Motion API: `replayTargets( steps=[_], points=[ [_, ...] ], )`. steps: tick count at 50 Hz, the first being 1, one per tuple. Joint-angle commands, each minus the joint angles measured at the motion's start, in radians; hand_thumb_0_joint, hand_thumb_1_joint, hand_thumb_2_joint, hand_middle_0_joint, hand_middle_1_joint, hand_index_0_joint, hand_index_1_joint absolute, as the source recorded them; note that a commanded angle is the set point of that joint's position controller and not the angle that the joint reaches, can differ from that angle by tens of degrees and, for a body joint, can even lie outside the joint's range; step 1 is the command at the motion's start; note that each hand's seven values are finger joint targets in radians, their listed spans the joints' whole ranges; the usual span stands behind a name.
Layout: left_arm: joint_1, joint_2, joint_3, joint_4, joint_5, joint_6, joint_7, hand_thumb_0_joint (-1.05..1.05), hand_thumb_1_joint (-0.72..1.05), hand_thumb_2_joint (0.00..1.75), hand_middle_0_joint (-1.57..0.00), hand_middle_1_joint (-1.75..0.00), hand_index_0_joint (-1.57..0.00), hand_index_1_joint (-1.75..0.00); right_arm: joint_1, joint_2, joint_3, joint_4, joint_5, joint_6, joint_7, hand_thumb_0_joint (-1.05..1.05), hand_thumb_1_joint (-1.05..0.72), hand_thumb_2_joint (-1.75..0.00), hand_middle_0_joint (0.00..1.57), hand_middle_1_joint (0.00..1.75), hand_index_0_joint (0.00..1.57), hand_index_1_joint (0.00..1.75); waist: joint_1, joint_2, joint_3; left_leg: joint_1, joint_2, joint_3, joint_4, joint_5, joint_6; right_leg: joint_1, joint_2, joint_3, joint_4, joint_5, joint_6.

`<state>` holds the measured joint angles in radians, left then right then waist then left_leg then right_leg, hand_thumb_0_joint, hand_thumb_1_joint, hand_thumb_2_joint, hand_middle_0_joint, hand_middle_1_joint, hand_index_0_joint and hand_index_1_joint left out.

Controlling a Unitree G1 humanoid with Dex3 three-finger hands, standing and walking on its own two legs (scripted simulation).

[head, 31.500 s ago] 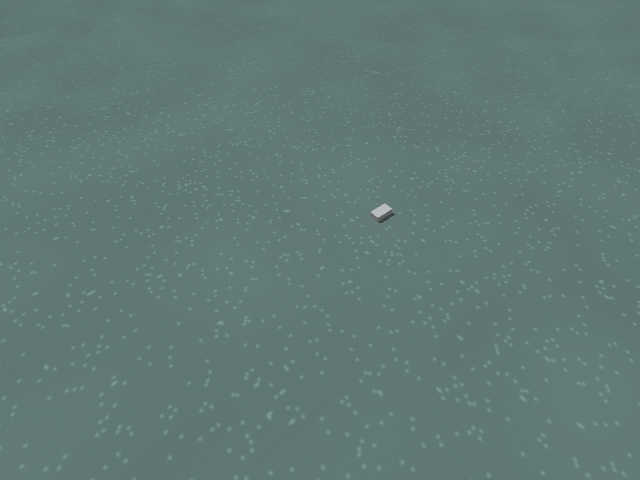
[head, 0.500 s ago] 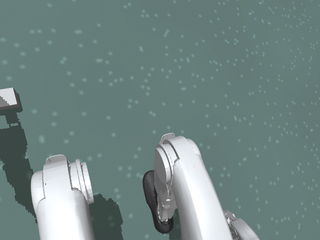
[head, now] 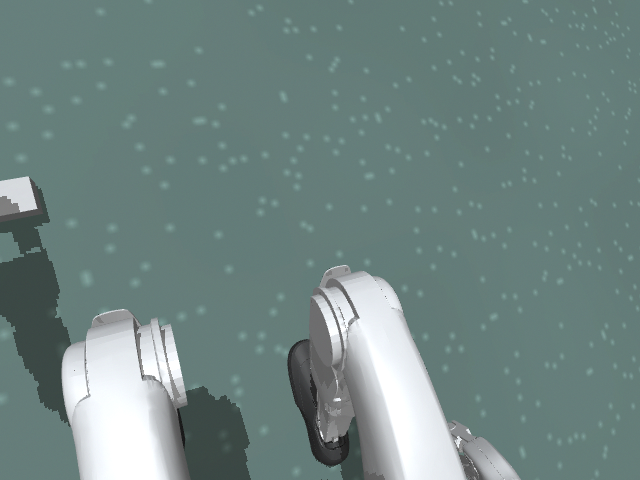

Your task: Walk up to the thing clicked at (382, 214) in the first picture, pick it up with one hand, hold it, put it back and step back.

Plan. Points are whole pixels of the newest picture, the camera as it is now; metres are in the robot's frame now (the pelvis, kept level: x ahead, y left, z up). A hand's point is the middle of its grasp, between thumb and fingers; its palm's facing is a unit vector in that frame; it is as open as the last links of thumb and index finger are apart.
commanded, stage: rise first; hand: left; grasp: from above
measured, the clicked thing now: out of the picture +0.49 +0.34 -0.30
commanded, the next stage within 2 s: approach in 1.18 s
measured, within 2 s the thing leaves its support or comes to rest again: neither
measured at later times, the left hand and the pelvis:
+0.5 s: hand out of the picture +0.44 +0.37 -0.19, palm faces -0.45 -0.12 -0.88, open 12.9 cm; pelvis +0.00 +0.00 +0.00, yaw +0 degrees
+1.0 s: hand out of the picture +0.44 +0.37 -0.19, palm faces -0.45 -0.12 -0.88, open 13.1 cm; pelvis +0.00 +0.00 +0.00, yaw -1 degrees
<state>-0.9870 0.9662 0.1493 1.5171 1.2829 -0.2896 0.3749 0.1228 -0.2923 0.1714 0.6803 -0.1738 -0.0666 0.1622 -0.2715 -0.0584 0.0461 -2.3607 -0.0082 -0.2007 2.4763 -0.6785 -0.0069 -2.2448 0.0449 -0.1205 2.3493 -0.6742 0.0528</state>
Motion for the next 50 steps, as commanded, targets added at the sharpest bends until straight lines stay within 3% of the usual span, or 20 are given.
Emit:
replayTargets(
  steps=[1,3,5,8,13,17,19,21,24,29,32,34,39,41,47,50],
  points=[
    [-0.304,0.3,0.03,-0.158,-0.009,-0.013,0.041,0.0,-0.32,0.83,-0.28,-0.79,-0.28,-0.79,0.213,-0.282,-0.09,0.011,0.002,0.002,-0.012,0.0,-0.89,-0.89,0.2,0.3,0.2,0.3,-0.01,0.415,-0.69,0.55,0.017,0.106,-0.248,0.187,0.027,0.313,0.024,-0.079,-0.217,0.222,-0.081],
    [-0.276,0.321,0.053,-0.141,-0.013,-0.014,0.054,0.0,-0.29,0.81,-0.3,-0.76,-0.29,-0.77,0.201,-0.287,-0.087,-0.001,-0.002,0.007,-0.013,0.0,-0.88,-0.89,0.2,0.3,0.2,0.3,0.009,0.44,-0.71,0.563,0.016,0.107,-0.253,0.203,0.023,0.319,0.021,-0.084,-0.207,0.228,-0.083],
    [-0.257,0.28,0.029,-0.124,-0.005,-0.013,0.052,0.0,-0.32,0.83,-0.28,-0.78,-0.27,-0.79,0.202,-0.287,-0.089,0.004,-0.003,0.007,-0.012,0.0,-0.89,-0.89,0.2,0.3,0.2,0.3,-0.001,0.443,-0.68,0.569,0.017,0.101,-0.259,0.2,0.018,0.288,0.023,-0.092,-0.202,0.22,-0.089],
    [-0.274,0.28,0.027,-0.106,-0.002,-0.002,0.053,0.0,-0.31,0.82,-0.28,-0.79,-0.27,-0.8,0.201,-0.292,-0.094,0.0,0.0,0.007,-0.013,0.0,-0.88,-0.89,0.2,0.3,0.2,0.3,-0.013,0.427,-0.641,0.539,0.015,0.098,-0.258,0.176,0.021,0.257,0.021,-0.094,-0.202,0.202,-0.088],
    [-0.258,0.287,0.031,-0.132,-0.009,0.008,0.061,0.0,-0.3,0.81,-0.28,-0.78,-0.28,-0.79,0.192,-0.283,-0.092,0.001,0.002,0.009,-0.012,0.0,-0.88,-0.89,0.2,0.3,0.2,0.3,0.012,0.441,-0.691,0.555,0.016,0.107,-0.261,0.189,0.024,0.287,0.025,-0.087,-0.204,0.223,-0.084],
    [-0.28,0.267,0.019,-0.117,-0.013,0.011,0.059,0.0,-0.32,0.82,-0.27,-0.8,-0.27,-0.8,0.205,-0.284,-0.095,0.005,0.001,0.004,-0.012,0.0,-0.88,-0.89,0.2,0.3,0.2,0.3,-0.021,0.398,-0.645,0.514,0.014,0.104,-0.257,0.161,0.029,0.282,0.023,-0.087,-0.214,0.203,-0.082],
    [-0.274,0.279,0.026,-0.115,-0.015,0.012,0.058,0.0,-0.32,0.83,-0.27,-0.79,-0.26,-0.8,0.198,-0.29,-0.095,0.001,0.005,0.004,-0.015,0.0,-0.88,-0.89,0.2,0.3,0.2,0.3,-0.006,0.411,-0.659,0.538,0.016,0.096,-0.264,0.174,0.023,0.268,0.021,-0.091,-0.203,0.208,-0.087],
    [-0.292,0.28,0.023,-0.125,-0.014,0.007,0.054,0.0,-0.31,0.82,-0.27,-0.8,-0.27,-0.8,0.202,-0.299,-0.095,-0.001,0.001,0.003,-0.017,0.0,-0.88,-0.89,0.2,0.3,0.2,0.3,-0.02,0.423,-0.665,0.556,0.018,0.092,-0.255,0.192,0.02,0.268,0.019,-0.093,-0.203,0.219,-0.086],
    [-0.304,0.299,0.034,-0.163,-0.011,0.006,0.053,0.0,-0.31,0.82,-0.29,-0.78,-0.28,-0.79,0.205,-0.288,-0.092,0.004,0.002,0.004,-0.015,0.0,-0.88,-0.89,0.2,0.3,0.2,0.3,-0.005,0.448,-0.709,0.585,0.019,0.102,-0.253,0.219,0.022,0.301,0.019,-0.085,-0.203,0.243,-0.081],
    [-0.283,0.291,0.032,-0.144,-0.009,0.009,0.048,0.0,-0.33,0.83,-0.26,-0.81,-0.26,-0.81,0.207,-0.296,-0.092,-0.008,0.0,0.008,-0.015,0.0,-0.88,-0.89,0.2,0.3,0.2,0.3,-0.013,0.441,-0.683,0.552,0.014,0.102,-0.256,0.203,0.02,0.291,0.02,-0.092,-0.207,0.226,-0.089],
    [-0.285,0.297,0.04,-0.181,-0.014,0.013,0.041,0.0,-0.32,0.83,-0.28,-0.78,-0.27,-0.79,0.209,-0.294,-0.098,-0.008,0.003,0.008,-0.013,0.0,-0.88,-0.89,0.2,0.3,0.2,0.3,0.005,0.476,-0.7,0.589,0.016,0.1,-0.269,0.211,0.015,0.28,0.018,-0.09,-0.201,0.228,-0.09],
    [-0.267,0.258,0.015,-0.139,-0.02,0.017,0.028,0.0,-0.33,0.83,-0.27,-0.79,-0.26,-0.8,0.209,-0.296,-0.097,-0.011,0.004,0.008,-0.012,0.0,-0.88,-0.89,0.2,0.3,0.2,0.3,-0.019,0.437,-0.651,0.563,0.016,0.096,-0.263,0.204,0.017,0.268,0.016,-0.091,-0.204,0.223,-0.09],
    [-0.276,0.275,0.024,-0.14,-0.027,0.005,0.023,0.0,-0.33,0.84,-0.27,-0.79,-0.26,-0.8,0.213,-0.295,-0.094,-0.016,0.004,0.011,-0.014,0.0,-0.88,-0.89,0.2,0.3,0.2,0.3,-0.018,0.389,-0.646,0.519,0.014,0.102,-0.253,0.166,0.028,0.295,0.02,-0.087,-0.225,0.2,-0.084],
    [-0.269,0.294,0.029,-0.147,-0.023,0.0,0.023,0.0,-0.33,0.83,-0.27,-0.79,-0.26,-0.8,0.208,-0.291,-0.088,-0.015,0.005,0.011,-0.015,0.0,-0.88,-0.89,0.2,0.3,0.2,0.3,-0.004,0.406,-0.672,0.543,0.016,0.103,-0.25,0.181,0.027,0.301,0.021,-0.084,-0.218,0.211,-0.085],
    [-0.305,0.288,0.023,-0.14,-0.008,-0.012,0.043,0.0,-0.37,0.86,-0.24,-0.81,-0.23,-0.82,0.209,-0.299,-0.086,-0.01,0.0,0.014,-0.019,0.0,-0.88,-0.89,0.2,0.3,0.2,0.3,-0.023,0.426,-0.67,0.554,0.018,0.096,-0.247,0.198,0.021,0.279,0.022,-0.095,-0.21,0.22,-0.088],
    [-0.303,0.298,0.023,-0.144,-0.001,-0.009,0.053,0.0,-0.36,0.86,-0.25,-0.8,-0.24,-0.82,0.203,-0.289,-0.081,-0.007,0.0,0.014,-0.017,0.0,-0.88,-0.89,0.2,0.3,0.2,0.3,-0.006,0.459,-0.688,0.569,0.018,0.1,-0.263,0.191,0.021,0.292,0.024,-0.09,-0.205,0.221,-0.085]
  ],
)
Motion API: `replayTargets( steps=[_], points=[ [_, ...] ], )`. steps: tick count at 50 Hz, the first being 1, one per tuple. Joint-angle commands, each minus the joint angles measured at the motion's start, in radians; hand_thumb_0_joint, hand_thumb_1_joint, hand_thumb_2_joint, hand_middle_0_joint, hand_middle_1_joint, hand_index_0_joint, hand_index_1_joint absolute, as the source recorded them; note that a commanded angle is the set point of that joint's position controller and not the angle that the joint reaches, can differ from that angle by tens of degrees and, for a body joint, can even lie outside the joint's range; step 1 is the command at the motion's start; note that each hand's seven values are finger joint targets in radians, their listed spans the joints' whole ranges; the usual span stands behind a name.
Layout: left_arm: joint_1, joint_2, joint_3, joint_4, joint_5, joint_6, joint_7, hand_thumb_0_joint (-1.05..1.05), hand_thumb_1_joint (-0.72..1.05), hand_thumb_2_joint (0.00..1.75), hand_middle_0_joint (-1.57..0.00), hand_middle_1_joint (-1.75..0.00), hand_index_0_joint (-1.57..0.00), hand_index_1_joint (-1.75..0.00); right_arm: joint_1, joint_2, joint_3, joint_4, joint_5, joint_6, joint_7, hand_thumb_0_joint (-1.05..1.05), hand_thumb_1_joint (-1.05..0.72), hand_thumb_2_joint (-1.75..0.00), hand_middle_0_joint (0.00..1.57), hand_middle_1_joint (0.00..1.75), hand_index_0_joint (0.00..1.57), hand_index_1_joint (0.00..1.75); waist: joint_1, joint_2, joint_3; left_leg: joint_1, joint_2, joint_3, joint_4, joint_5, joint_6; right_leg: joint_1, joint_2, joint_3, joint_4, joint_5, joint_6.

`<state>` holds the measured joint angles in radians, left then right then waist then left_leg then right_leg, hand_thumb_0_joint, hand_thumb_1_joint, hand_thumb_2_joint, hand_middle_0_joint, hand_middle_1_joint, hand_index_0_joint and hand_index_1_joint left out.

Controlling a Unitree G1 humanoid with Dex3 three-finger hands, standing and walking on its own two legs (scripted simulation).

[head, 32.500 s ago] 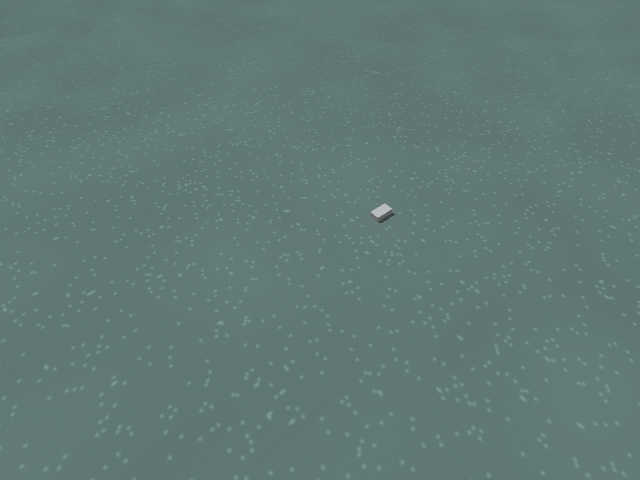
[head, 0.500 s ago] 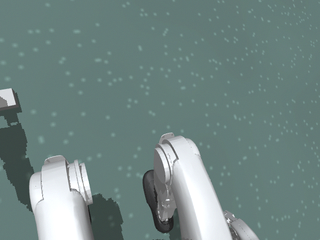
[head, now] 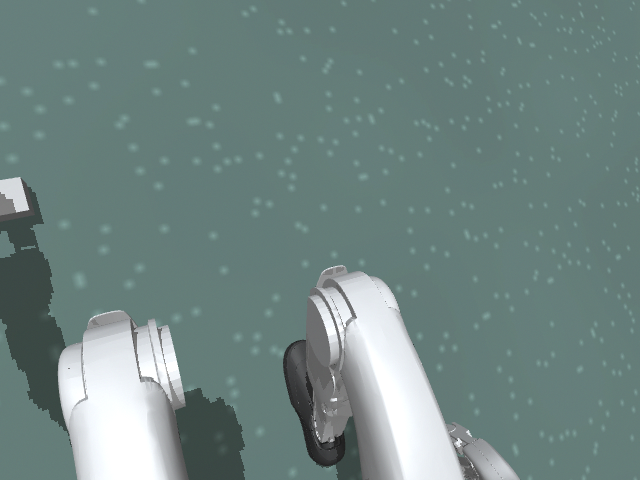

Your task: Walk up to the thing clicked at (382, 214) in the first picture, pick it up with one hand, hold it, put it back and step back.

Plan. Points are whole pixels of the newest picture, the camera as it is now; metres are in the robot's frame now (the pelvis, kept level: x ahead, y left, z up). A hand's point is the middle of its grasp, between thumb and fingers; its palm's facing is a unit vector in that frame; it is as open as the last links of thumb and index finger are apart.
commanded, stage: rise first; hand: left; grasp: from above
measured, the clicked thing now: out of the picture +0.48 +0.34 -0.30
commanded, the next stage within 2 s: approach in 0.18 s
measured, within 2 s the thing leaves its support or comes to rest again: neither
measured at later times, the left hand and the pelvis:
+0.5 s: hand out of the picture +0.45 +0.36 -0.18, palm faces -0.46 -0.10 -0.88, open 13.2 cm; pelvis +0.00 +0.00 +0.00, yaw +0 degrees
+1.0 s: hand out of the picture +0.47 +0.34 -0.17, palm faces -0.47 -0.09 -0.88, open 13.2 cm; pelvis +0.00 +0.00 +0.00, yaw +0 degrees
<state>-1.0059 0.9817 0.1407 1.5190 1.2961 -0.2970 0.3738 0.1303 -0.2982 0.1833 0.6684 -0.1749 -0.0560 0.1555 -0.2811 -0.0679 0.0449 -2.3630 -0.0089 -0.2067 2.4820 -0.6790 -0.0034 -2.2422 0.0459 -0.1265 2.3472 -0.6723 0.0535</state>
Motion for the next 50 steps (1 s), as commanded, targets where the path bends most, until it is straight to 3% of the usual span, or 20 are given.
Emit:
replayTargets(
  steps=[1,4,5,7,12,14,17,20,21,22,27,30,33,35,39,42,45,47,50],
  points=[
    [-0.26,0.281,0.036,-0.106,-0.011,0.005,0.055,0.0,-0.36,0.85,-0.25,-0.81,-0.24,-0.82,0.2,-0.288,-0.097,0.005,0.002,0.001,-0.011,0.0,-0.88,-0.89,0.2,0.3,0.2,0.3,-0.002,0.458,-0.639,0.546,0.016,0.105,-0.27,0.177,0.016,0.264,0.021,-0.088,-0.201,0.203,-0.09],
    [-0.261,0.264,0.025,-0.101,-0.013,0.013,0.052,0.0,-0.37,0.87,-0.24,-0.81,-0.23,-0.82,0.198,-0.294,-0.097,0.003,0.001,-0.002,-0.011,0.0,-0.88,-0.89,0.2,0.3,0.2,0.3,-0.011,0.435,-0.627,0.548,0.017,0.103,-0.262,0.179,0.017,0.249,0.02,-0.088,-0.204,0.201,-0.091],
    [-0.299,0.284,0.031,-0.149,-0.014,0.01,0.054,0.0,-0.35,0.85,-0.25,-0.81,-0.24,-0.82,0.198,-0.293,-0.095,-0.004,0.0,-0.003,-0.012,0.0,-0.88,-0.89,0.2,0.3,0.2,0.3,-0.014,0.462,-0.662,0.57,0.018,0.1,-0.271,0.188,0.014,0.27,0.02,-0.089,-0.203,0.211,-0.088],
    [-0.288,0.3,0.037,-0.14,-0.013,0.015,0.056,0.0,-0.36,0.85,-0.25,-0.8,-0.24,-0.82,0.194,-0.289,-0.098,-0.008,0.004,-0.005,-0.012,0.0,-0.88,-0.89,0.2,0.3,0.2,0.3,0.002,0.465,-0.669,0.564,0.019,0.102,-0.273,0.171,0.018,0.267,0.02,-0.085,-0.202,0.201,-0.089],
    [-0.275,0.291,0.042,-0.158,-0.023,0.022,0.045,0.0,-0.36,0.85,-0.24,-0.82,-0.23,-0.83,0.203,-0.292,-0.1,-0.009,0.003,-0.005,-0.01,0.0,-0.88,-0.89,0.2,0.3,0.2,0.3,-0.001,0.48,-0.697,0.593,0.019,0.099,-0.268,0.216,0.013,0.276,0.018,-0.088,-0.197,0.231,-0.089],
    [-0.258,0.273,0.035,-0.148,-0.026,0.026,0.032,0.0,-0.36,0.85,-0.24,-0.82,-0.23,-0.83,0.214,-0.298,-0.104,-0.007,0.003,-0.007,-0.008,0.0,-0.88,-0.89,0.2,0.3,0.2,0.3,-0.008,0.46,-0.66,0.582,0.017,0.094,-0.267,0.215,0.012,0.262,0.014,-0.089,-0.201,0.224,-0.092],
    [-0.245,0.268,0.044,-0.171,-0.04,0.024,0.027,0.0,-0.36,0.85,-0.24,-0.84,-0.24,-0.84,0.206,-0.299,-0.109,-0.018,0.005,-0.003,-0.008,0.0,-0.88,-0.89,0.2,0.3,0.2,0.3,0.004,0.468,-0.676,0.589,0.018,0.092,-0.278,0.207,0.009,0.26,0.014,-0.091,-0.198,0.218,-0.092],
    [-0.286,0.205,0.0,-0.182,-0.036,0.017,0.018,0.0,-0.37,0.85,-0.25,-0.83,-0.24,-0.84,0.223,-0.286,-0.109,-0.003,0.006,-0.004,-0.003,0.0,-0.89,-0.89,0.2,0.3,0.2,0.3,-0.029,0.462,-0.657,0.572,0.018,0.094,-0.276,0.189,0.013,0.258,0.017,-0.09,-0.206,0.215,-0.09],
    [-0.305,0.196,-0.011,-0.19,-0.043,0.014,0.018,0.0,-0.35,0.84,-0.24,-0.84,-0.24,-0.85,0.221,-0.283,-0.109,-0.001,0.008,-0.004,-0.004,0.0,-0.89,-0.89,0.2,0.3,0.2,0.3,-0.028,0.452,-0.655,0.552,0.02,0.102,-0.267,0.172,0.018,0.257,0.02,-0.086,-0.217,0.208,-0.088],
    [-0.315,0.171,-0.027,-0.187,-0.044,0.012,0.017,0.0,-0.37,0.86,-0.24,-0.83,-0.23,-0.84,0.228,-0.286,-0.11,-0.002,0.006,-0.005,-0.006,0.0,-0.89,-0.89,0.2,0.3,0.2,0.3,-0.049,0.427,-0.65,0.543,0.021,0.101,-0.256,0.163,0.02,0.256,0.022,-0.088,-0.226,0.203,-0.087],
    [-0.4,0.106,-0.078,-0.178,-0.039,0.014,0.052,0.0,-0.38,0.87,-0.22,-0.86,-0.22,-0.87,0.255,-0.277,-0.103,0.024,0.003,-0.014,-0.009,0.0,-0.89,-0.89,0.2,0.3,0.2,0.3,-0.083,0.441,-0.672,0.572,0.026,0.095,-0.257,0.181,0.018,0.264,0.024,-0.093,-0.221,0.238,-0.078],
    [-0.452,0.169,-0.056,-0.106,-0.011,0.033,0.094,0.0,-0.39,0.88,-0.22,-0.86,-0.21,-0.87,0.251,-0.289,-0.091,0.021,-0.001,-0.016,-0.016,0.0,-0.89,-0.89,0.2,0.3,0.2,0.3,-0.082,0.451,-0.654,0.548,0.026,0.092,-0.262,0.173,0.018,0.245,0.027,-0.098,-0.214,0.231,-0.082],
    [-0.45,0.191,-0.036,-0.031,0.024,0.07,0.134,0.0,-0.37,0.86,-0.25,-0.84,-0.24,-0.84,0.251,-0.291,-0.076,0.008,-0.007,-0.023,-0.018,0.0,-0.88,-0.89,0.2,0.3,0.2,0.3,-0.081,0.474,-0.628,0.541,0.022,0.102,-0.276,0.171,0.015,0.244,0.024,-0.095,-0.208,0.228,-0.085],
    [-0.444,0.218,-0.023,-0.005,0.031,0.104,0.152,0.0,-0.36,0.85,-0.26,-0.83,-0.25,-0.84,0.231,-0.295,-0.065,-0.008,-0.004,-0.025,-0.019,0.0,-0.89,-0.89,0.2,0.3,0.2,0.3,-0.063,0.51,-0.664,0.566,0.023,0.104,-0.282,0.193,0.013,0.249,0.024,-0.093,-0.196,0.245,-0.09],
    [-0.422,0.283,0.019,-0.051,0.007,0.171,0.165,0.0,-0.35,0.83,-0.25,-0.83,-0.25,-0.84,0.207,-0.301,-0.052,-0.04,0.008,-0.025,-0.02,0.0,-0.89,-0.89,0.2,0.3,0.2,0.3,-0.028,0.541,-0.767,0.588,0.021,0.13,-0.27,0.269,0.023,0.345,0.025,-0.068,-0.2,0.318,-0.085],
    [-0.368,0.284,0.018,-0.051,-0.039,0.208,0.124,0.0,-0.37,0.84,-0.26,-0.79,-0.25,-0.81,0.192,-0.291,-0.048,-0.05,0.021,-0.022,-0.02,0.0,-0.89,-0.89,0.2,0.3,0.2,0.3,-0.023,0.474,-0.774,0.528,0.025,0.136,-0.253,0.256,0.039,0.385,0.032,-0.051,-0.211,0.317,-0.078],
    [-0.276,0.274,0.015,-0.039,-0.091,0.221,0.06,0.0,-0.35,0.82,-0.26,-0.8,-0.25,-0.8,0.193,-0.289,-0.059,-0.045,0.034,-0.016,-0.023,0.0,-0.89,-0.89,0.2,0.3,0.2,0.3,-0.011,0.371,-0.705,0.406,0.02,0.141,-0.253,0.18,0.052,0.415,0.034,-0.039,-0.239,0.244,-0.071],
    [-0.236,0.244,-0.01,-0.023,-0.111,0.216,0.001,0.0,-0.36,0.83,-0.25,-0.83,-0.24,-0.83,0.193,-0.288,-0.059,-0.035,0.034,-0.011,-0.027,0.0,-0.89,-0.89,0.2,0.3,0.2,0.3,-0.027,0.311,-0.637,0.346,0.022,0.138,-0.242,0.138,0.057,0.411,0.038,-0.03,-0.254,0.199,-0.072],
    [-0.272,0.236,-0.017,-0.112,-0.122,0.178,-0.081,0.0,-0.35,0.82,-0.24,-0.86,-0.25,-0.86,0.218,-0.302,-0.066,-0.029,0.031,0.001,-0.036,0.0,-0.89,-0.89,0.2,0.3,0.2,0.3,-0.051,0.281,-0.617,0.344,0.018,0.131,-0.235,0.131,0.051,0.422,0.03,-0.038,-0.263,0.176,-0.078]
  ],
)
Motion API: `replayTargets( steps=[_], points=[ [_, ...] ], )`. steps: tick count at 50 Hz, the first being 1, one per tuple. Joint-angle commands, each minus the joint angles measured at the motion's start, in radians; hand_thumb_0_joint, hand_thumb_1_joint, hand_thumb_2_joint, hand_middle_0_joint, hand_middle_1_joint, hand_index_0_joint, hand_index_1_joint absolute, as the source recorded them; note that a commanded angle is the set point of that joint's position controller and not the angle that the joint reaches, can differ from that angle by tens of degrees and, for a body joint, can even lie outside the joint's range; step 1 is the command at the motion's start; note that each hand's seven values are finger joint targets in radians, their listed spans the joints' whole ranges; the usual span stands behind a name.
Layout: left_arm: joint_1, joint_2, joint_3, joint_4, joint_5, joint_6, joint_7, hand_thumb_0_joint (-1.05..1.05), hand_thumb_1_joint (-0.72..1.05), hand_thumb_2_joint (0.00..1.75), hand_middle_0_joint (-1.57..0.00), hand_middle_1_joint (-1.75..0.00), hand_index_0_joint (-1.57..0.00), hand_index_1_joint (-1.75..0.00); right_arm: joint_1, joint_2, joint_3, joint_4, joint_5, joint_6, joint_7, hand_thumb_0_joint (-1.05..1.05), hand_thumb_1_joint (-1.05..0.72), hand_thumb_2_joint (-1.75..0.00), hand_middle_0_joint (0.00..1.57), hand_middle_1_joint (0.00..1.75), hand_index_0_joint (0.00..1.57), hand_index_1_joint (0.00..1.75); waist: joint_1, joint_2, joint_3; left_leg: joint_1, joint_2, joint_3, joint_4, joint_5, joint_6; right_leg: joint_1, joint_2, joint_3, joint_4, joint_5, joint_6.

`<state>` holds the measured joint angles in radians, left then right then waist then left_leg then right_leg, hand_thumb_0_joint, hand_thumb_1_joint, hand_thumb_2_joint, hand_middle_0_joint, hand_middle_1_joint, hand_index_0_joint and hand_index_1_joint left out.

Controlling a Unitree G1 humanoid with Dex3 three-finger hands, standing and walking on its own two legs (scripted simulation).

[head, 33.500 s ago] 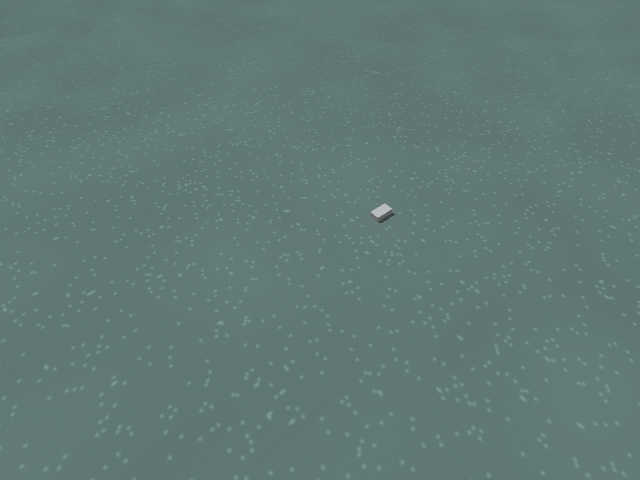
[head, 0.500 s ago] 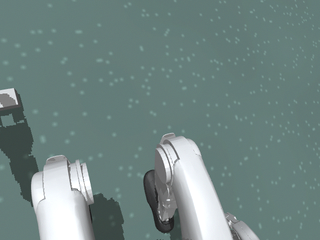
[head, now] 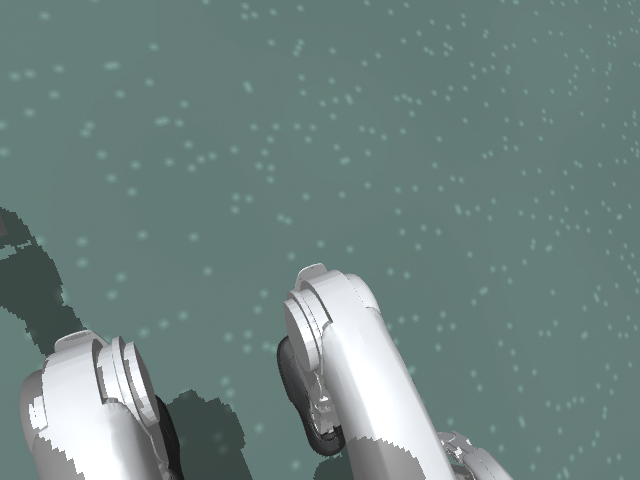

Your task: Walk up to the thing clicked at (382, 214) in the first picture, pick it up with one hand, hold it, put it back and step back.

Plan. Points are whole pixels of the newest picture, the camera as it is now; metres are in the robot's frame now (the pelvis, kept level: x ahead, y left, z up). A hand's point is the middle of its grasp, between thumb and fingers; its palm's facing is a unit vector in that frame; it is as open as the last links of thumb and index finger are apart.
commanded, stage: approach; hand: left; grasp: from above
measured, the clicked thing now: out of the picture +0.48 +0.35 -0.30
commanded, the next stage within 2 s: rest palm in 0.06 s
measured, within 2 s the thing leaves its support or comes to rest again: neither
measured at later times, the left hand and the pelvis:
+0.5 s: hand out of the picture +0.46 +0.34 -0.23, palm faces -0.44 -0.11 -0.89, open 13.4 cm; pelvis +0.00 +0.01 -0.01, yaw -2 degrees
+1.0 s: hand out of the picture +0.47 +0.34 -0.26, palm faces -0.47 -0.16 -0.87, open 13.6 cm; pelvis +0.01 +0.01 -0.01, yaw -3 degrees
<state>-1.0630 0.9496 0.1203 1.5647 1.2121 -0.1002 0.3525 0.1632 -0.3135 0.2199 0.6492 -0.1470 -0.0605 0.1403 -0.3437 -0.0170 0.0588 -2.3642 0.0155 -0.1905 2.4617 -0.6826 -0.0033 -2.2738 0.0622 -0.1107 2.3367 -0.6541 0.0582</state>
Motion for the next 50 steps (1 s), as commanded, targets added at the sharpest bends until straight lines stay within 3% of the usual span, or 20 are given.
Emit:
replayTargets(
  steps=[1,3,5,9,12,16,21,24,28,30,34,35,36,37,39,42,44,47,48,50],
  points=[
    [-0.227,0.268,0.003,-0.192,-0.043,-0.04,-0.076,0.0,-0.36,0.83,-0.25,-0.84,-0.25,-0.84,0.187,-0.289,-0.106,-0.008,0.001,0.009,-0.024,0.0,-0.89,-0.89,0.2,0.3,0.2,0.3,0.012,0.236,-0.644,0.376,-0.004,0.109,-0.217,0.138,0.043,0.45,0.013,-0.062,-0.255,0.151,-0.087],
    [-0.273,0.236,-0.012,-0.243,-0.051,-0.091,-0.094,0.0,-0.33,0.8,-0.27,-0.85,-0.27,-0.84,0.211,-0.301,-0.107,-0.006,-0.007,0.01,-0.029,0.0,-0.89,-0.89,0.2,0.3,0.2,0.3,-0.022,0.248,-0.618,0.417,-0.007,0.093,-0.215,0.139,0.032,0.411,0.008,-0.088,-0.258,0.144,-0.091],
    [-0.285,0.2,-0.04,-0.267,-0.043,-0.151,-0.094,0.0,-0.32,0.8,-0.29,-0.82,-0.28,-0.82,0.219,-0.302,-0.11,0.003,-0.014,0.013,-0.031,0.0,-0.89,-0.89,0.2,0.3,0.2,0.3,-0.035,0.267,-0.626,0.464,-0.002,0.077,-0.206,0.147,0.02,0.4,0.008,-0.104,-0.25,0.149,-0.092],
    [-0.324,0.253,-0.018,-0.311,0.001,-0.233,-0.031,0.0,-0.34,0.81,-0.24,-0.84,-0.25,-0.83,0.215,-0.311,-0.113,0.008,-0.032,0.023,-0.032,0.0,-0.89,-0.89,0.2,0.3,0.2,0.3,-0.001,0.41,-0.684,0.624,0.001,0.053,-0.218,0.212,-0.003,0.34,0.003,-0.124,-0.217,0.182,-0.103],
    [-0.32,0.268,-0.002,-0.269,0.05,-0.24,0.038,0.0,-0.4,0.87,-0.22,-0.81,-0.2,-0.82,0.197,-0.3,-0.103,0.011,-0.04,0.027,-0.022,0.0,-0.88,-0.9,0.2,0.3,0.2,0.3,0.012,0.494,-0.702,0.683,0.006,0.056,-0.236,0.264,-0.006,0.319,0.004,-0.13,-0.191,0.221,-0.099],
    [-0.292,0.23,-0.023,-0.081,0.105,-0.217,0.133,0.0,-0.41,0.9,-0.21,-0.79,-0.19,-0.81,0.169,-0.287,-0.084,0.021,-0.053,0.018,-0.004,0.0,-0.88,-0.89,0.2,0.3,0.2,0.3,-0.023,0.473,-0.594,0.637,0.01,0.05,-0.243,0.264,0.002,0.266,0.013,-0.145,-0.169,0.238,-0.092],
    [-0.344,0.279,-0.011,-0.013,0.145,-0.168,0.226,0.0,-0.37,0.86,-0.23,-0.78,-0.21,-0.8,0.149,-0.308,-0.072,0.016,-0.066,-0.015,0.01,0.0,-0.88,-0.89,0.2,0.3,0.2,0.3,-0.041,0.469,-0.604,0.62,0.013,0.053,-0.228,0.26,0.008,0.278,0.016,-0.141,-0.162,0.266,-0.088],
    [-0.338,0.247,-0.027,0.06,0.134,-0.135,0.255,0.0,-0.35,0.84,-0.23,-0.81,-0.22,-0.81,0.143,-0.315,-0.063,0.006,-0.069,-0.045,0.021,0.0,-0.88,-0.89,0.2,0.3,0.2,0.3,-0.074,0.42,-0.543,0.555,0.013,0.054,-0.218,0.199,0.016,0.271,0.02,-0.143,-0.167,0.235,-0.083],
    [-0.356,0.314,-0.004,0.058,0.109,-0.105,0.261,0.0,-0.34,0.82,-0.22,-0.83,-0.22,-0.83,0.144,-0.328,-0.048,-0.012,-0.069,-0.082,0.024,0.0,-0.88,-0.89,0.2,0.3,0.2,0.3,-0.072,0.423,-0.583,0.545,0.017,0.056,-0.207,0.186,0.018,0.313,0.021,-0.137,-0.173,0.23,-0.078],
    [-0.326,0.297,-0.016,0.092,0.098,-0.091,0.251,0.0,-0.33,0.81,-0.22,-0.85,-0.22,-0.84,0.146,-0.332,-0.041,-0.013,-0.068,-0.098,0.029,0.0,-0.89,-0.89,0.2,0.3,0.2,0.3,-0.082,0.402,-0.534,0.523,0.017,0.051,-0.209,0.144,0.02,0.292,0.02,-0.136,-0.168,0.197,-0.079],
    [-0.317,0.356,0.001,0.049,0.065,-0.088,0.236,0.0,-0.35,0.82,-0.21,-0.85,-0.21,-0.85,0.143,-0.338,-0.027,-0.023,-0.064,-0.114,0.029,0.0,-0.89,-0.9,0.2,0.3,0.2,0.3,-0.059,0.448,-0.576,0.533,0.02,0.052,-0.207,0.154,0.017,0.346,0.024,-0.131,-0.169,0.203,-0.082],
    [-0.306,0.397,0.038,0.031,0.059,-0.089,0.238,0.0,-0.37,0.83,-0.2,-0.86,-0.2,-0.85,0.141,-0.35,-0.027,-0.031,-0.065,-0.117,0.029,0.0,-0.89,-0.9,0.2,0.3,0.2,0.3,-0.047,0.432,-0.614,0.537,0.023,0.042,-0.2,0.169,0.017,0.361,0.025,-0.138,-0.164,0.212,-0.08],
    [-0.293,0.404,0.041,0.014,0.065,-0.089,0.233,0.0,-0.37,0.83,-0.2,-0.85,-0.2,-0.85,0.145,-0.349,-0.024,-0.033,-0.064,-0.116,0.029,0.0,-0.89,-0.9,0.2,0.3,0.2,0.3,-0.04,0.455,-0.637,0.558,0.023,0.046,-0.194,0.207,0.013,0.375,0.026,-0.139,-0.156,0.237,-0.083],
    [-0.301,0.378,0.021,0.002,0.057,-0.091,0.224,0.0,-0.38,0.84,-0.2,-0.85,-0.2,-0.85,0.148,-0.33,-0.015,-0.032,-0.065,-0.117,0.032,0.0,-0.89,-0.9,0.2,0.3,0.2,0.3,-0.048,0.456,-0.639,0.549,0.022,0.053,-0.183,0.225,0.017,0.395,0.03,-0.133,-0.158,0.257,-0.081],
    [-0.234,0.39,0.043,0.071,0.056,-0.086,0.219,0.0,-0.38,0.84,-0.2,-0.83,-0.2,-0.84,0.152,-0.345,-0.016,-0.02,-0.068,-0.117,0.035,0.0,-0.89,-0.9,0.2,0.3,0.2,0.3,-0.056,0.422,-0.587,0.518,0.022,0.049,-0.177,0.225,0.019,0.397,0.031,-0.139,-0.159,0.256,-0.078],
    [-0.246,0.365,0.017,0.016,0.039,-0.097,0.202,0.0,-0.42,0.88,-0.19,-0.84,-0.17,-0.85,0.152,-0.34,-0.011,-0.02,-0.065,-0.116,0.037,0.0,-0.89,-0.9,0.2,0.3,0.2,0.3,-0.049,0.43,-0.586,0.518,0.024,0.049,-0.171,0.253,0.016,0.409,0.035,-0.137,-0.163,0.281,-0.08],
    [-0.204,0.397,0.05,0.047,0.039,-0.1,0.197,0.0,-0.43,0.88,-0.19,-0.82,-0.17,-0.84,0.159,-0.363,-0.018,-0.012,-0.068,-0.112,0.037,0.0,-0.89,-0.9,0.2,0.3,0.2,0.3,-0.053,0.418,-0.547,0.522,0.026,0.039,-0.171,0.254,0.011,0.391,0.032,-0.147,-0.164,0.266,-0.084],
    [-0.239,0.38,0.029,-0.013,0.035,-0.122,0.187,0.0,-0.43,0.89,-0.19,-0.83,-0.17,-0.84,0.154,-0.353,-0.013,-0.018,-0.071,-0.106,0.04,0.0,-0.89,-0.9,0.2,0.3,0.2,0.3,-0.051,0.449,-0.587,0.559,0.029,0.036,-0.169,0.283,0.008,0.414,0.035,-0.146,-0.161,0.289,-0.084],
    [-0.219,0.392,0.046,0.017,0.031,-0.129,0.192,0.0,-0.42,0.88,-0.19,-0.83,-0.17,-0.84,0.155,-0.363,-0.014,-0.015,-0.075,-0.102,0.039,0.0,-0.89,-0.9,0.2,0.3,0.2,0.3,-0.054,0.43,-0.572,0.541,0.03,0.028,-0.174,0.27,0.006,0.412,0.033,-0.156,-0.164,0.276,-0.084],
    [-0.236,0.347,0.006,0.022,0.035,-0.143,0.175,0.0,-0.44,0.89,-0.17,-0.85,-0.15,-0.86,0.15,-0.358,-0.012,-0.02,-0.074,-0.105,0.047,0.0,-0.89,-0.9,0.2,0.3,0.2,0.3,-0.081,0.406,-0.509,0.519,0.031,0.028,-0.163,0.23,0.011,0.381,0.035,-0.156,-0.166,0.249,-0.08]
  ],
)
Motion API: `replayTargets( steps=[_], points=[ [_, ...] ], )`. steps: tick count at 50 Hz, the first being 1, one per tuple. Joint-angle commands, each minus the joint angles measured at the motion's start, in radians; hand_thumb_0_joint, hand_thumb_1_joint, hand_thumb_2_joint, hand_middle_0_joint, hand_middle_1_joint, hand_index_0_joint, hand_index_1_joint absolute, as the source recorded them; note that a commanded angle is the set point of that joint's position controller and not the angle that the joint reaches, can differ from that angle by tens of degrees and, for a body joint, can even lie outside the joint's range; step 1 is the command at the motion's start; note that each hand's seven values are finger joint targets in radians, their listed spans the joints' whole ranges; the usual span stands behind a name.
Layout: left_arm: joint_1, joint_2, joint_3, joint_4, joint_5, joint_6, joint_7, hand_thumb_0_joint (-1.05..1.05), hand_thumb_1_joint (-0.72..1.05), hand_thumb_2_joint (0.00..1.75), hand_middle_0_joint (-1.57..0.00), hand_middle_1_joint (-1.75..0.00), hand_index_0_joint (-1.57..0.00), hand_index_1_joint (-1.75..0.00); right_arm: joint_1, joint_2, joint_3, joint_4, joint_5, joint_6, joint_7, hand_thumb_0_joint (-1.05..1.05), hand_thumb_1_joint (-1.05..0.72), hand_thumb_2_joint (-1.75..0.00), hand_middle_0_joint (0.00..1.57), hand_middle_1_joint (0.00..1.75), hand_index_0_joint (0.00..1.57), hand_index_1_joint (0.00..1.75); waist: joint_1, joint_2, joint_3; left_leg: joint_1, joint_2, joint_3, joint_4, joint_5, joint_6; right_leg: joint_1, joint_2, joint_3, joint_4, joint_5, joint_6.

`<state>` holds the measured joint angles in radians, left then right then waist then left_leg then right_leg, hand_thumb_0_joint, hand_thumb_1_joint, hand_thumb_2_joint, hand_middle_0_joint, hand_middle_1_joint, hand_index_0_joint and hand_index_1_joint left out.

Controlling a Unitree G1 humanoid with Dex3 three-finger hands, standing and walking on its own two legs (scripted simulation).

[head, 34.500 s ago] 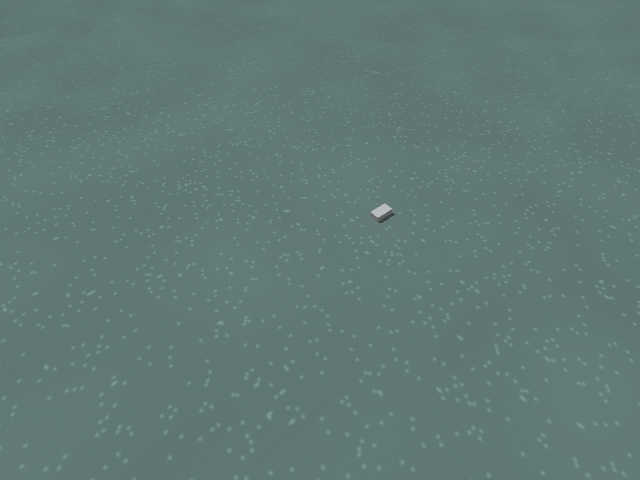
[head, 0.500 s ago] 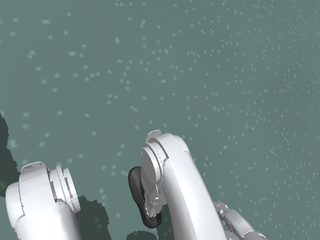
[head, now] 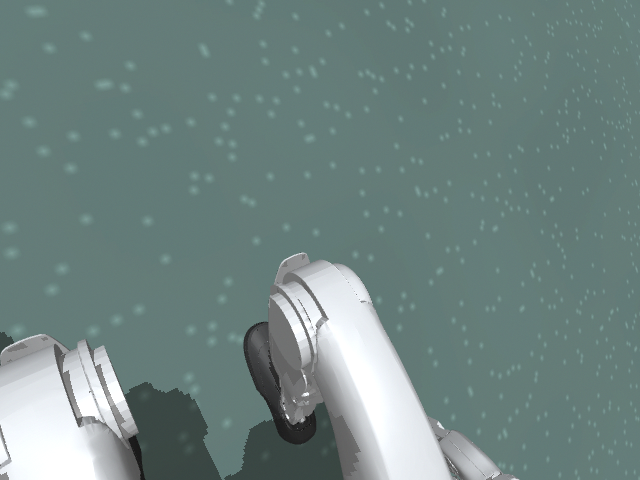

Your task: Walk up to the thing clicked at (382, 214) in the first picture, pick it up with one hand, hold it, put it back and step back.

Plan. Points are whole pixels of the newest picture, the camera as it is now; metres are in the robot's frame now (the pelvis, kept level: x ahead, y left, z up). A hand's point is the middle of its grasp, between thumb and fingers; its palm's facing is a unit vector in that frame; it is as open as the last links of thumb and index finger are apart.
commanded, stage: rest palm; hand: left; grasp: from above
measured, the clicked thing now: out of the picture +0.46 +0.37 -0.29
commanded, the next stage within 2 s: close in 1.12 s
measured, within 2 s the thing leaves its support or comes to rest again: neither
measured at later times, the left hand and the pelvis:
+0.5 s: hand out of the picture +0.44 +0.35 -0.26, palm faces -0.44 -0.16 -0.89, open 13.7 cm; pelvis -0.01 +0.00 +0.00, yaw -1 degrees
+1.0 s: hand out of the picture +0.43 +0.36 -0.26, palm faces -0.47 -0.19 -0.86, open 13.7 cm; pelvis +0.00 +0.00 +0.00, yaw -1 degrees
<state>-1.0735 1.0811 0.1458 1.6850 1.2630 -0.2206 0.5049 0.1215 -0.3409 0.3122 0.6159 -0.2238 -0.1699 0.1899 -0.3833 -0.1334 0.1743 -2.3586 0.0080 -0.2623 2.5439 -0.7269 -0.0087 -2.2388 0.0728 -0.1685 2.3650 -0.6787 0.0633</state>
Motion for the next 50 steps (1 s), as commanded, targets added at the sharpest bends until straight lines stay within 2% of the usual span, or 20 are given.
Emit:
replayTargets(
  steps=[1,3,4,5,7,8,9,12,16,22,26,29,32,34,37,40,42,47,49,50],
  points=[
    [-0.215,0.267,0.018,-0.105,-0.009,-0.031,0.032,0.0,-0.45,0.91,-0.17,-0.84,-0.15,-0.86,0.2,-0.342,-0.107,0.029,-0.001,0.01,-0.008,0.0,-0.89,-0.9,0.2,0.3,0.2,0.3,-0.034,0.522,-0.654,0.526,0.041,0.096,-0.246,0.291,0.016,0.372,0.025,-0.101,-0.2,0.288,-0.084],
    [-0.242,0.274,0.019,-0.13,-0.009,-0.048,0.039,0.0,-0.43,0.89,-0.18,-0.84,-0.16,-0.85,0.2,-0.342,-0.102,0.02,-0.003,0.014,-0.01,0.0,-0.89,-0.9,0.2,0.3,0.2,0.3,-0.035,0.522,-0.66,0.524,0.039,0.096,-0.24,0.29,0.016,0.382,0.021,-0.1,-0.204,0.288,-0.083],
    [-0.268,0.246,-0.013,-0.154,-0.005,-0.059,0.043,0.0,-0.44,0.9,-0.18,-0.84,-0.16,-0.86,0.183,-0.333,-0.102,0.018,-0.004,0.013,-0.011,0.0,-0.89,-0.9,0.2,0.3,0.2,0.3,-0.029,0.542,-0.673,0.542,0.04,0.097,-0.248,0.277,0.014,0.374,0.024,-0.099,-0.202,0.281,-0.086],
    [-0.254,0.25,-0.009,-0.12,0.006,-0.061,0.049,0.0,-0.42,0.89,-0.18,-0.84,-0.17,-0.86,0.184,-0.344,-0.104,0.023,-0.01,0.013,-0.008,0.0,-0.89,-0.9,0.2,0.3,0.2,0.3,-0.043,0.55,-0.65,0.557,0.042,0.089,-0.25,0.285,0.01,0.357,0.022,-0.109,-0.197,0.28,-0.087],
    [-0.277,0.236,-0.036,-0.147,0.014,-0.075,0.058,0.0,-0.42,0.89,-0.17,-0.87,-0.16,-0.88,0.173,-0.327,-0.097,0.028,-0.014,0.011,-0.005,0.0,-0.89,-0.9,0.2,0.3,0.2,0.3,-0.037,0.57,-0.682,0.577,0.045,0.089,-0.249,0.291,0.013,0.364,0.029,-0.109,-0.193,0.29,-0.081],
    [-0.272,0.244,-0.023,-0.118,0.014,-0.076,0.07,0.0,-0.41,0.88,-0.17,-0.87,-0.16,-0.88,0.178,-0.338,-0.103,0.036,-0.013,0.013,-0.005,0.0,-0.89,-0.9,0.2,0.3,0.2,0.3,-0.042,0.565,-0.686,0.582,0.046,0.082,-0.256,0.292,0.009,0.362,0.025,-0.116,-0.188,0.292,-0.081],
    [-0.243,0.22,-0.046,-0.072,0.026,-0.07,0.073,0.0,-0.41,0.88,-0.15,-0.9,-0.15,-0.89,0.175,-0.333,-0.101,0.038,-0.014,0.009,-0.002,0.0,-0.89,-0.9,0.2,0.3,0.2,0.3,-0.046,0.56,-0.642,0.562,0.045,0.088,-0.249,0.285,0.011,0.35,0.027,-0.113,-0.186,0.291,-0.079],
    [-0.285,0.235,-0.041,-0.095,0.031,-0.067,0.096,0.0,-0.43,0.89,-0.15,-0.89,-0.14,-0.9,0.17,-0.336,-0.098,0.039,-0.016,0.007,0.0,0.0,-0.89,-0.9,0.2,0.3,0.2,0.3,-0.043,0.568,-0.649,0.571,0.046,0.085,-0.251,0.298,0.009,0.34,0.026,-0.115,-0.186,0.304,-0.079],
    [-0.248,0.223,-0.049,-0.019,0.045,-0.044,0.129,0.0,-0.42,0.89,-0.14,-0.91,-0.14,-0.91,0.162,-0.342,-0.091,0.035,-0.02,-0.002,0.002,0.0,-0.89,-0.9,0.2,0.3,0.2,0.3,-0.053,0.542,-0.597,0.541,0.047,0.084,-0.263,0.288,0.009,0.337,0.03,-0.12,-0.183,0.305,-0.079],
    [-0.276,0.259,-0.043,-0.02,0.024,-0.014,0.153,0.0,-0.42,0.87,-0.14,-0.93,-0.14,-0.92,0.139,-0.351,-0.081,0.011,-0.017,-0.022,0.0,0.0,-0.89,-0.9,0.2,0.3,0.2,0.3,-0.053,0.545,-0.607,0.532,0.049,0.082,-0.277,0.238,0.01,0.346,0.03,-0.113,-0.195,0.277,-0.08],
    [-0.284,0.263,-0.05,-0.034,0.015,-0.002,0.143,0.0,-0.43,0.88,-0.12,-0.94,-0.13,-0.94,0.139,-0.357,-0.074,0.006,-0.013,-0.037,0.003,0.0,-0.89,-0.9,0.2,0.3,0.2,0.3,-0.06,0.55,-0.608,0.526,0.051,0.076,-0.271,0.234,0.011,0.345,0.03,-0.11,-0.187,0.274,-0.079],
    [-0.287,0.301,-0.02,-0.062,0.005,0.003,0.142,0.0,-0.42,0.87,-0.14,-0.92,-0.14,-0.92,0.148,-0.36,-0.069,0.004,-0.01,-0.039,0.003,0.0,-0.89,-0.9,0.2,0.3,0.2,0.3,-0.042,0.572,-0.649,0.546,0.051,0.077,-0.268,0.269,0.01,0.369,0.027,-0.111,-0.185,0.298,-0.078],
    [-0.258,0.274,-0.041,-0.034,-0.005,0.01,0.124,0.0,-0.44,0.89,-0.12,-0.94,-0.13,-0.93,0.133,-0.359,-0.068,0.005,-0.01,-0.043,0.006,0.0,-0.89,-0.9,0.2,0.3,0.2,0.3,-0.053,0.56,-0.604,0.528,0.055,0.073,-0.27,0.245,0.008,0.35,0.033,-0.114,-0.186,0.279,-0.079],
    [-0.23,0.306,-0.009,-0.013,-0.01,0.016,0.119,0.0,-0.44,0.89,-0.11,-0.94,-0.12,-0.94,0.143,-0.365,-0.064,0.005,-0.005,-0.039,0.004,0.0,-0.89,-0.9,0.2,0.3,0.2,0.3,-0.045,0.546,-0.603,0.513,0.053,0.07,-0.269,0.24,0.01,0.359,0.03,-0.112,-0.189,0.27,-0.077],
    [-0.275,0.291,-0.033,-0.077,-0.015,0.004,0.099,0.0,-0.44,0.89,-0.13,-0.93,-0.13,-0.93,0.139,-0.36,-0.064,-0.001,-0.005,-0.041,0.006,0.0,-0.89,-0.9,0.2,0.3,0.2,0.3,-0.045,0.584,-0.601,0.54,0.055,0.068,-0.273,0.252,0.006,0.346,0.028,-0.112,-0.185,0.278,-0.081],
    [-0.209,0.305,-0.016,-0.023,-0.021,0.001,0.086,0.0,-0.42,0.88,-0.14,-0.91,-0.14,-0.91,0.144,-0.363,-0.06,0.005,-0.004,-0.034,0.006,0.0,-0.89,-0.9,0.2,0.3,0.2,0.3,-0.049,0.535,-0.601,0.521,0.056,0.068,-0.264,0.247,0.009,0.37,0.032,-0.114,-0.192,0.273,-0.077],
    [-0.211,0.262,-0.037,-0.026,-0.023,-0.011,0.076,0.0,-0.43,0.88,-0.13,-0.93,-0.13,-0.93,0.159,-0.361,-0.065,0.012,-0.01,-0.029,0.007,0.0,-0.89,-0.9,0.2,0.3,0.2,0.3,-0.063,0.536,-0.595,0.536,0.056,0.065,-0.264,0.268,0.008,0.371,0.03,-0.118,-0.193,0.288,-0.075],
    [-0.249,0.281,-0.043,-0.098,-0.022,-0.043,0.068,0.0,-0.42,0.88,-0.13,-0.95,-0.13,-0.94,0.158,-0.36,-0.058,0.016,-0.013,-0.017,0.004,0.0,-0.89,-0.9,0.2,0.3,0.2,0.3,-0.057,0.548,-0.631,0.552,0.057,0.066,-0.254,0.31,0.01,0.397,0.035,-0.121,-0.197,0.32,-0.073],
    [-0.249,0.292,-0.032,-0.089,-0.018,-0.054,0.077,0.0,-0.39,0.87,-0.14,-0.95,-0.15,-0.93,0.156,-0.364,-0.055,0.021,-0.018,-0.016,0.003,0.0,-0.89,-0.9,0.2,0.3,0.2,0.3,-0.053,0.566,-0.618,0.571,0.06,0.056,-0.26,0.309,0.001,0.37,0.032,-0.13,-0.19,0.306,-0.078],
    [-0.23,0.276,-0.049,-0.059,-0.007,-0.058,0.077,0.0,-0.39,0.86,-0.14,-0.95,-0.15,-0.94,0.145,-0.355,-0.05,0.017,-0.017,-0.016,0.005,0.0,-0.89,-0.9,0.2,0.3,0.2,0.3,-0.056,0.567,-0.591,0.564,0.059,0.057,-0.26,0.291,0.002,0.358,0.031,-0.129,-0.188,0.291,-0.079]
  ],
)
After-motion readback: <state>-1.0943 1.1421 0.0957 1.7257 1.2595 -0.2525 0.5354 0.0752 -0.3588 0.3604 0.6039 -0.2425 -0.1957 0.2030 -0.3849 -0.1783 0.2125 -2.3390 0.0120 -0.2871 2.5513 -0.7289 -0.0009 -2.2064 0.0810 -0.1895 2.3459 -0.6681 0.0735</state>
